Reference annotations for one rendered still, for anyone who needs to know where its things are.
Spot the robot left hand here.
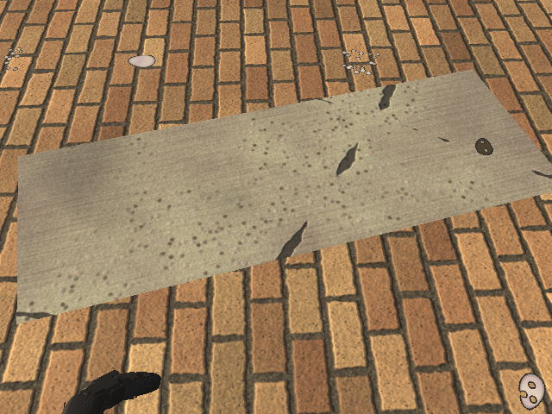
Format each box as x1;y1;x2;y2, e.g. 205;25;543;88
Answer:
61;370;161;414

